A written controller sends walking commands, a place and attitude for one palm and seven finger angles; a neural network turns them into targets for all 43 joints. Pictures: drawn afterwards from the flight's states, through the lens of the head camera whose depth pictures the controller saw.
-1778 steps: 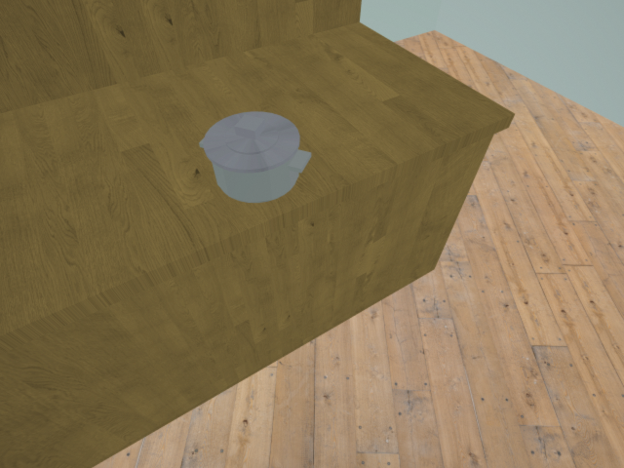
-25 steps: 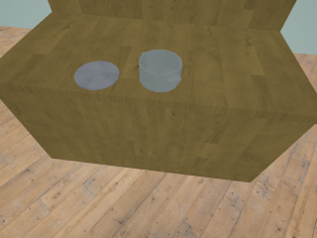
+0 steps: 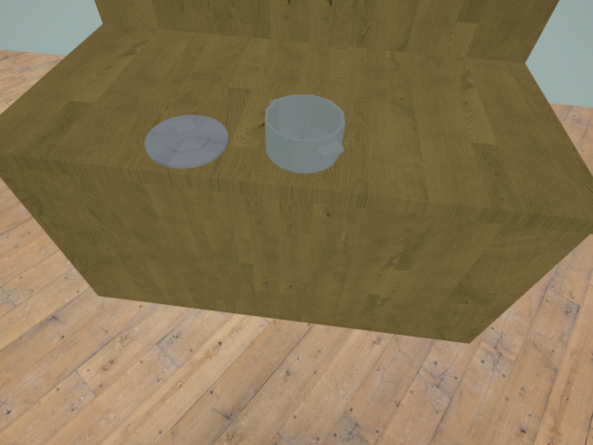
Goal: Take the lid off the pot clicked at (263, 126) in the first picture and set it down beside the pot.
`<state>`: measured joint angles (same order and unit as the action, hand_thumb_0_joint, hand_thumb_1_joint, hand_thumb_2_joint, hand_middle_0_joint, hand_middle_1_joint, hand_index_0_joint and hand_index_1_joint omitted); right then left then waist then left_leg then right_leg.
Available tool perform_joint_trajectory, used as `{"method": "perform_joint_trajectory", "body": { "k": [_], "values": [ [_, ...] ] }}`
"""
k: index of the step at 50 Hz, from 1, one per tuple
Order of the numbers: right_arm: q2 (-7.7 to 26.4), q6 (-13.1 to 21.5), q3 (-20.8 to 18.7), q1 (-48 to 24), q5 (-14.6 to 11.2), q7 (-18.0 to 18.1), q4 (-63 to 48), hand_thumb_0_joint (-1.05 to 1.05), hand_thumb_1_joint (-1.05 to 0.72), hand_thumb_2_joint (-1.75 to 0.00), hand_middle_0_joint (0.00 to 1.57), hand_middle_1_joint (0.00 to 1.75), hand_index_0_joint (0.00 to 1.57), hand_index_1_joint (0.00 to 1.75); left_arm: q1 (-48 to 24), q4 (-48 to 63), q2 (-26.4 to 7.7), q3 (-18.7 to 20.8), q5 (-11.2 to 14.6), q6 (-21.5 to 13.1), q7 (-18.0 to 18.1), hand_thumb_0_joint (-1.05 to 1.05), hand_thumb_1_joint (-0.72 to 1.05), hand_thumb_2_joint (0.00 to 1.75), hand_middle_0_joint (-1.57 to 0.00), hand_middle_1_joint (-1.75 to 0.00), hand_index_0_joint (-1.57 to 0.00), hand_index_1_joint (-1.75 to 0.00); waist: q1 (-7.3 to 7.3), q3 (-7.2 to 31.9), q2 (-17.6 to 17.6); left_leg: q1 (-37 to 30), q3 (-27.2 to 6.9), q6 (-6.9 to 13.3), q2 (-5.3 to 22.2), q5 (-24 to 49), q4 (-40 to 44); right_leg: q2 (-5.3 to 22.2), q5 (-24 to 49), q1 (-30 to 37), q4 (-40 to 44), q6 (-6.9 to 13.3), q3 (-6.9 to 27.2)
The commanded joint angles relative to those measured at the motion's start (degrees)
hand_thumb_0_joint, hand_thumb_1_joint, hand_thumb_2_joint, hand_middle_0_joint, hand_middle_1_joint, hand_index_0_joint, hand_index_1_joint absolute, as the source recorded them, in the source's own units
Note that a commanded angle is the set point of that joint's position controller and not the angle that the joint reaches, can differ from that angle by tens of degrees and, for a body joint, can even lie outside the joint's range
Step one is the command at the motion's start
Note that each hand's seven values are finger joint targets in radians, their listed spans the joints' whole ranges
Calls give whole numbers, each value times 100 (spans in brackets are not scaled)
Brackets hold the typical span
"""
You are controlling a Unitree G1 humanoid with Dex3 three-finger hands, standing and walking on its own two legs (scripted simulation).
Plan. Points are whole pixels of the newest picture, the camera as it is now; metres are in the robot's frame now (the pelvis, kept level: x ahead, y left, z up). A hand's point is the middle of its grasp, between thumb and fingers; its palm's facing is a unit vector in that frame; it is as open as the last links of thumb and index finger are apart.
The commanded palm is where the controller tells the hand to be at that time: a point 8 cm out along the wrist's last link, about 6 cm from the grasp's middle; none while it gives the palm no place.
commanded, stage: let the arm hang, fingers relaxed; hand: left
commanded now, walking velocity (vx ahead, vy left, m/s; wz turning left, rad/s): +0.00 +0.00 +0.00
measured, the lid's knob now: (184, 129) +0.71 +0.28 -0.01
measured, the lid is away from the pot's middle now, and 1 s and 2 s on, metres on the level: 0.26 0.26 0.26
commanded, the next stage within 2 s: look to check the result in 0.26 s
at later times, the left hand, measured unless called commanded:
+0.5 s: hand out of the picture -0.01 +0.16 -0.18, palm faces +0.05 -0.98 -0.18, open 7.4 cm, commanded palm none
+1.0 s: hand out of the picture -0.01 +0.16 -0.18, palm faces +0.05 -0.98 -0.18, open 7.4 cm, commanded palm none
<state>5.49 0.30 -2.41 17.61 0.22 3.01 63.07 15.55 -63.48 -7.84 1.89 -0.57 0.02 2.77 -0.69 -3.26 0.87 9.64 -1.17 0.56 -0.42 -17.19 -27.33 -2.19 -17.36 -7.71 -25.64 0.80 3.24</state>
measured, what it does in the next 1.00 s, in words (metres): stands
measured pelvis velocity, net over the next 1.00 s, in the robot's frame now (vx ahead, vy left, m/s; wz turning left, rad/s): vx -0.01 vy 0.00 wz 0.00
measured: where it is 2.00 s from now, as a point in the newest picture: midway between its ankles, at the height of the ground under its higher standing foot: outside the picture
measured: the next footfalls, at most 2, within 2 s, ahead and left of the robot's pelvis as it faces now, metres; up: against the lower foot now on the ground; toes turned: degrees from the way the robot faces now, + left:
none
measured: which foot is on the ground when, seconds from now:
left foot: down 0.00-1.00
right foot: down 0.00-1.00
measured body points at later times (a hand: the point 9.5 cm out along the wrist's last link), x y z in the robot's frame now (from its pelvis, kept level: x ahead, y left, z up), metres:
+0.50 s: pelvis +0.00 +0.00 +0.00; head +0.02 +0.01 +0.45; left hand -0.01 +0.22 -0.16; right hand -0.02 -0.21 -0.16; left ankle -0.03 +0.12 -0.74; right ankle -0.04 -0.12 -0.74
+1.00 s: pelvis -0.01 +0.00 +0.00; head +0.02 +0.00 +0.45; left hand -0.01 +0.21 -0.16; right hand -0.03 -0.21 -0.16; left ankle -0.03 +0.12 -0.74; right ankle -0.04 -0.12 -0.74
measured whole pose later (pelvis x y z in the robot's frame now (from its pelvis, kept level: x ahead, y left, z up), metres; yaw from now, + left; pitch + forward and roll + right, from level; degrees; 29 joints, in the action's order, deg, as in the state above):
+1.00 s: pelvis -0.01 +0.00 +0.00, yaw +0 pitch +0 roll +0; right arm 5.1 0.4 -2.2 17.9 0.2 3.0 63.6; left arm 16.5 -63.9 -6.8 1.8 -0.6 -0.2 2.9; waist -0.7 -3.3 0.2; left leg 10.0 -1.2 0.2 -0.2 -16.5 -26.9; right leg -2.3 -17.0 -8.4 -25.9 1.1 3.1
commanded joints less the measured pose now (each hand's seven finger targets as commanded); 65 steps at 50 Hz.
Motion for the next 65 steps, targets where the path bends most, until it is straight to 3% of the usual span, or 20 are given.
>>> {"method": "perform_joint_trajectory", "body": {
  "k": [1,25,28,37,39,54,55,62,65],
  "values": [
    [465,51,-63,516,-5,29,-119,0,-90,-90,20,30,20,30,400,126,-371,61,27,-95,3,0,90,90,-20,-30,-20,-30,15,-62,-141,-81,-335,255,526,1528,358,520,1544,-256,343,172,224],
    [435,65,-49,549,-11,39,-80,0,-90,-90,20,30,20,30,480,91,-319,61,26,-100,13,0,90,90,-20,-30,-20,-30,14,-20,-126,-128,-347,260,533,1574,379,508,1518,-283,324,167,234],
    [422,64,-44,546,-9,37,-65,0,-90,-90,20,30,20,30,499,87,-321,64,17,-94,12,0,90,90,-20,-30,-20,-30,24,-109,-266,-106,-340,263,542,1503,412,509,1410,-361,342,169,230],
    [411,52,-44,553,-19,26,-60,0,-90,-90,20,30,20,30,511,87,-325,58,13,-103,19,0,90,90,-20,-30,-20,-30,17,-169,-87,-30,-326,242,511,1328,410,512,1330,-392,376,174,264],
    [420,59,-35,568,-8,32,-57,0,-90,-90,20,30,20,30,509,89,-310,62,21,-102,14,0,90,90,-20,-30,-20,-30,15,-115,-217,-54,-326,243,517,1409,403,507,1386,-354,360,178,268],
    [382,56,-37,582,-12,38,-44,0,-90,-90,20,30,20,30,526,86,-302,74,29,-119,26,0,90,90,-20,-30,-20,-30,8,-26,-34,-97,-294,214,497,1510,322,535,1608,-289,355,191,283],
    [386,58,-43,559,-9,40,-44,0,-90,-90,20,30,20,30,550,73,-276,73,28,-116,26,0,90,90,-20,-30,-20,-30,22,-32,-155,-134,-279,216,498,1541,319,544,1628,-319,350,191,282],
    [365,38,-43,563,-14,34,-54,0,-90,-90,20,30,20,30,535,89,-290,73,14,-104,21,0,90,90,-20,-30,-20,-30,13,-224,-196,-2,-312,210,499,1269,382,500,1279,-432,404,188,286],
    [386,48,-38,551,-11,34,-47,0,-90,-90,20,30,20,30,550,77,-297,70,26,-111,14,0,90,90,-20,-30,-20,-30,15,-113,-142,-46,-310,212,492,1342,357,519,1356,-367,416,188,307]
  ]
}}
